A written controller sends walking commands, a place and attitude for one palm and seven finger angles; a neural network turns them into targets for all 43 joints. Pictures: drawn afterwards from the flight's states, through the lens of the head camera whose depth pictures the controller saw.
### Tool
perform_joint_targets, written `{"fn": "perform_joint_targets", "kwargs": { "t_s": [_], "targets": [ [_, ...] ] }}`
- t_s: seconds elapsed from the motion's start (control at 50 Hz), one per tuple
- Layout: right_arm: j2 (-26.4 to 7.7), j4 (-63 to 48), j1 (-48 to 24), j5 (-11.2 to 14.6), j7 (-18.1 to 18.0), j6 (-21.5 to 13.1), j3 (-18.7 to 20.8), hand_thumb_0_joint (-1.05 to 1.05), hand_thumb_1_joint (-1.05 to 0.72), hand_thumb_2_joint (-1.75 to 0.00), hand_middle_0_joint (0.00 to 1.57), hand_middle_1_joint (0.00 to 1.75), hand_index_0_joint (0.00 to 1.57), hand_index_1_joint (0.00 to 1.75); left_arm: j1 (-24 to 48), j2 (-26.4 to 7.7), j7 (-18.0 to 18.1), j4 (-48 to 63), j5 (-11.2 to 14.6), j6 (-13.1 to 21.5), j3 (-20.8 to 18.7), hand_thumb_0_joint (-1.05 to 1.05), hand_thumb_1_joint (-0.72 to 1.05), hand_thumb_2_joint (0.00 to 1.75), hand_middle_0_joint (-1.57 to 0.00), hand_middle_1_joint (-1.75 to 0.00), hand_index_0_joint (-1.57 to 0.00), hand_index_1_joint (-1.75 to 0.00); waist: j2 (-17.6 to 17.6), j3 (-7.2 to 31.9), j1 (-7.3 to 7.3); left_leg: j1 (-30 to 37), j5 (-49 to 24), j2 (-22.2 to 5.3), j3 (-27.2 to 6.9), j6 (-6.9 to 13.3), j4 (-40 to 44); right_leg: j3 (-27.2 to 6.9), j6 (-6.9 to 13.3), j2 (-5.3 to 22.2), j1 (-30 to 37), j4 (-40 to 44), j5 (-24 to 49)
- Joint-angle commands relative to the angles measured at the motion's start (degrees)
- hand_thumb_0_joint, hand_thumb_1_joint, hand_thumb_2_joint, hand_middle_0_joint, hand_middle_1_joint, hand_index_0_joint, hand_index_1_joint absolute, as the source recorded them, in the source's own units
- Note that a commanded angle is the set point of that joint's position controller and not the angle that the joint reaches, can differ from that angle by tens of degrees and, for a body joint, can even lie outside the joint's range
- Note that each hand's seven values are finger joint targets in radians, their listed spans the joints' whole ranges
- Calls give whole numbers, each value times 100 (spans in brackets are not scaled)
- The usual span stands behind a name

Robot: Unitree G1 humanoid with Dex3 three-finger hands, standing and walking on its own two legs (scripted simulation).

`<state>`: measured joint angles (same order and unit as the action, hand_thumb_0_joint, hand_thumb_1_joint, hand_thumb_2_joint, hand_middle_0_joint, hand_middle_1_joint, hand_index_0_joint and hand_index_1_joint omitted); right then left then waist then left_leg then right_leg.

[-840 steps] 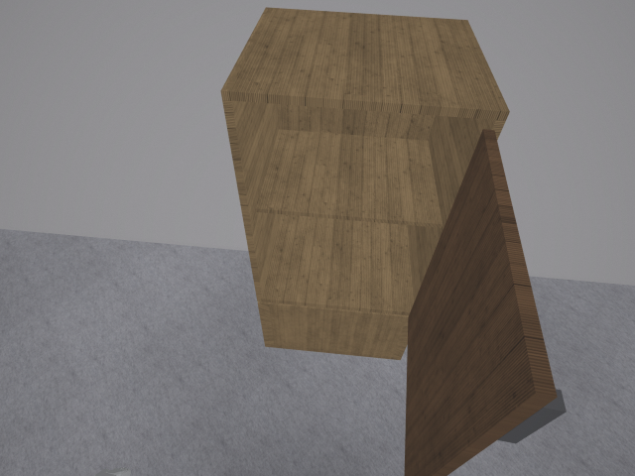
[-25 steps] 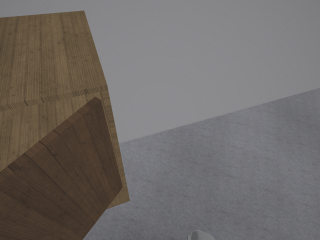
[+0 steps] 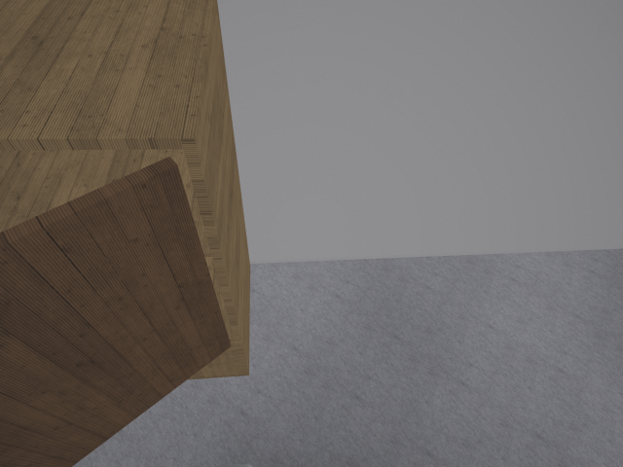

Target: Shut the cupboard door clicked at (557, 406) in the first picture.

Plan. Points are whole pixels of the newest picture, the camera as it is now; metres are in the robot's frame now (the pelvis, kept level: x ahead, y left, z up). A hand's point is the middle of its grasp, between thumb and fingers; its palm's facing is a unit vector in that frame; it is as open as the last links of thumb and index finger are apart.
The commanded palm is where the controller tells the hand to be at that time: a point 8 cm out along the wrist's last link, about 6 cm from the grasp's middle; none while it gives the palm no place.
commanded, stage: shuffle to correct the standing spot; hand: left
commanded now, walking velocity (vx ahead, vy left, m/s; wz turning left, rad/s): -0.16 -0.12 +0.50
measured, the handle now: out of the picture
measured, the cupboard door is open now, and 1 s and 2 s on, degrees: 37 37 37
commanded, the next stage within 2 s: come to a stop and stand still in 1.54 s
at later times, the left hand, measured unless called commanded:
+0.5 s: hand out of the picture -0.02 +0.08 -0.12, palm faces +0.22 -0.92 -0.33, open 7.3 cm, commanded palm none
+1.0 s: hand out of the picture -0.28 +0.10 -0.16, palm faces +0.53 -0.79 -0.30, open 7.3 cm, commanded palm none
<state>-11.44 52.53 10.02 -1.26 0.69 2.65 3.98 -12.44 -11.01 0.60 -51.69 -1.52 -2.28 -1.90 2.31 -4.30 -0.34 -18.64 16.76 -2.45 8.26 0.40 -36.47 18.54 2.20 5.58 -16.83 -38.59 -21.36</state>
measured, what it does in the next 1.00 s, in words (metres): walks backwards, turning left: right foot, then left foot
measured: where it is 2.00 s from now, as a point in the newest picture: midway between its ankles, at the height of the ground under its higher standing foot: outside the picture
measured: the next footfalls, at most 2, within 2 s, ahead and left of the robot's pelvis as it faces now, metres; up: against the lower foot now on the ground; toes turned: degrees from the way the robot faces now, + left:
right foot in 0.36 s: +0.02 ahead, -0.24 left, +0.00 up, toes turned +4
left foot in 0.94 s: -0.21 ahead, +0.00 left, +0.00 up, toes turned +31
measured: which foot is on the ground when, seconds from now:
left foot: down 0.00-0.34, up 0.36-0.92, down 0.94-1.00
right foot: down 0.00-0.00, up 0.02-0.34, down 0.36-0.94, up 0.96-1.00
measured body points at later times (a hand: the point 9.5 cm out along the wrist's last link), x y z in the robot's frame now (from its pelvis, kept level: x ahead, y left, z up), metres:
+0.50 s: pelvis -0.06 -0.14 +0.01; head -0.02 -0.18 +0.46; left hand -0.03 +0.13 -0.10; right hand +0.09 -0.39 -0.15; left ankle -0.10 +0.02 -0.61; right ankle -0.02 -0.24 -0.72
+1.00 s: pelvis -0.18 -0.12 +0.01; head -0.18 -0.10 +0.46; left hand -0.31 +0.15 -0.14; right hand +0.03 -0.31 -0.12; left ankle -0.25 -0.02 -0.72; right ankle -0.05 -0.23 -0.68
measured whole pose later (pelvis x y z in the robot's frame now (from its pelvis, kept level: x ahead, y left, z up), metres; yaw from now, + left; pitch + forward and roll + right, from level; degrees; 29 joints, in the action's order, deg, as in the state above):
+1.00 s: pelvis -0.18 -0.12 +0.01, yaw +28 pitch +1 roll +0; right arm -13.3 53.2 11.5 -1.4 2.0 3.3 3.9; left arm -16.0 -17.8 -0.3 -58.5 -1.7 -6.1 -6.5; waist 3.0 0.6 1.9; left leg -14.7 18.8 -1.0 3.3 0.6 -32.8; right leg 8.1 -3.0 12.5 -31.2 -52.3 -23.7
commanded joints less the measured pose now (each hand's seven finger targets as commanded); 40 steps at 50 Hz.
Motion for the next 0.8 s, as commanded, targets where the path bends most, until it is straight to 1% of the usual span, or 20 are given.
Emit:
{"fn": "perform_joint_targets", "kwargs": {
  "t_s": [0.0,0.04,0.06,0.1,0.16,0.22,0.26,0.28,0.3,0.32,0.34,0.36,0.38,0.4,0.42,0.46,0.56,0.62,0.7,0.78],
  "targets": [
    [-1679,-130,1111,8,-213,-147,358,0,-90,-90,20,30,20,30,183,-889,0,697,22,-38,-233,0,90,90,-20,-30,-20,-30,-1403,1113,-504,1744,-4573,-2794,-2845,1475,1517,-1832,-568,146,-1781,-2944,-1249],
    [-1326,-250,337,1,-268,-185,280,0,-90,-90,20,30,20,30,312,-814,16,538,-1,-82,-311,0,90,90,-20,-30,-20,-30,-1590,646,-196,950,-3790,-1986,-2102,1072,1655,-1999,-685,111,-1844,-3306,-447],
    [-1220,-322,69,12,-272,-196,240,0,-90,-90,20,30,20,30,245,-843,-2,461,4,-105,-323,0,90,90,-20,-30,-20,-30,-1465,454,-89,684,-3571,-1750,-1775,943,1686,-2054,-730,70,-1772,-3395,-157],
    [-1165,-404,-149,8,-264,-227,211,0,-90,-90,20,30,20,30,15,-748,-36,341,29,-126,-307,0,90,90,-20,-30,-20,-30,-1180,508,66,532,-3372,-1453,-1369,783,1664,-1981,-788,9,-1463,-3139,99],
    [-1335,-425,-104,-19,-209,-175,307,0,-90,-90,20,30,20,30,18,-614,-36,374,74,-122,-278,0,90,90,-20,-30,-20,-30,-1096,733,-21,793,-3122,-1314,-1382,749,1527,-1740,-838,-87,-1127,-1941,-92],
    [-1434,-466,-141,-53,-137,-88,391,0,-90,-90,20,30,20,30,86,-540,-28,434,106,-37,-282,0,90,90,-20,-30,-20,-30,-1462,866,-117,778,-2943,-1198,-1521,706,1330,-1515,-810,-284,-611,-826,-367],
    [-1492,-553,-323,-55,-93,-28,438,0,-90,-90,20,30,20,30,-156,-578,-3,392,149,54,-285,0,90,90,-20,-30,-20,-30,-1641,1014,-36,752,-3113,-1098,-1689,576,1014,-1401,-765,-427,-161,95,-266],
    [-1492,-584,-384,-30,-65,0,456,0,-90,-90,20,30,20,30,-323,-640,-3,357,145,100,-307,0,90,90,-20,-30,-20,-30,-1666,1070,49,561,-2892,-911,-1654,430,798,-1300,-761,-498,217,668,263],
    [-1360,-612,-398,0,-42,18,452,0,-90,-90,20,30,20,30,-594,-812,6,298,127,171,-337,0,90,90,-20,-30,-20,-30,-1272,1165,201,227,-2065,-595,-1531,162,352,-1343,-759,-340,783,1531,1070],
    [-848,-668,-130,45,3,42,365,0,-90,-90,20,30,20,30,-600,-1398,60,302,43,256,-430,0,90,90,-20,-30,-20,-30,488,1130,173,-717,40,108,-976,-301,-818,-2359,-457,995,1404,2108,2316],
    [-529,-855,-235,35,-22,47,298,0,-90,-90,20,30,20,30,-472,-1876,117,374,-19,234,-501,0,90,90,-20,-30,-20,-30,2110,1107,249,-1488,2266,605,-933,-429,-2355,-3589,204,2326,1174,1852,4077],
    [-717,-881,-454,21,-51,81,327,0,-90,-90,20,30,20,30,-575,-1614,142,385,9,240,-423,0,90,90,-20,-30,-20,-30,1504,1034,365,-1381,2076,423,-1468,-312,-3318,-3271,518,2306,552,1805,4246],
    [-777,-749,-388,34,-42,153,353,0,-90,-90,20,30,20,30,-230,-1377,173,372,15,275,-426,0,90,90,-20,-30,-20,-30,1681,882,163,-1429,1668,295,-1616,-296,-3758,-2938,421,1997,337,1876,3617],
    [-814,-590,-409,25,-10,181,374,0,-90,-90,20,30,20,30,106,-1303,148,477,41,223,-383,0,90,90,-20,-30,-20,-30,1461,572,45,-1535,1266,266,-1422,-393,-4175,-2787,344,1683,275,1791,3221],
    [-853,-450,-271,16,43,180,368,0,-90,-90,20,30,20,30,347,-1163,125,558,48,213,-326,0,90,90,-20,-30,-20,-30,1282,378,-86,-1621,805,234,-1304,-479,-4327,-2343,246,1404,310,1695,3114],
    [-820,-319,-160,15,93,180,337,0,-90,-90,20,30,20,30,221,-1110,126,571,61,248,-319,0,90,90,-20,-30,-20,-30,1122,432,-15,-1664,429,272,-1185,-559,-4201,-2052,140,1298,587,1702,2845],
    [-808,-314,-581,-9,138,232,263,0,-90,-90,20,30,20,30,-394,-1295,197,276,55,233,-415,0,90,90,-20,-30,-20,-30,533,451,366,-1693,388,143,-1099,-649,-3460,-2357,315,1713,1117,1972,1571],
    [-787,-305,-660,-12,168,261,239,0,-90,-90,20,30,20,30,-518,-1378,202,171,34,216,-466,0,90,90,-20,-30,-20,-30,529,398,447,-1581,460,54,-1056,-607,-3061,-2482,354,1878,1051,2252,523],
    [-766,-291,-636,10,197,249,199,0,-90,-90,20,30,20,30,-421,-1551,205,81,-17,193,-556,0,90,90,-20,-30,-20,-30,700,453,451,-1239,774,-105,-851,-528,-2287,-2403,421,2133,869,2496,-330],
    [-734,-275,-355,53,229,216,190,0,-90,-90,20,30,20,30,-175,-1741,168,50,-73,123,-650,0,90,90,-20,-30,-20,-30,946,521,351,-273,1123,-62,-536,-335,-1244,-2068,299,2191,185,2764,-880]
  ]
}}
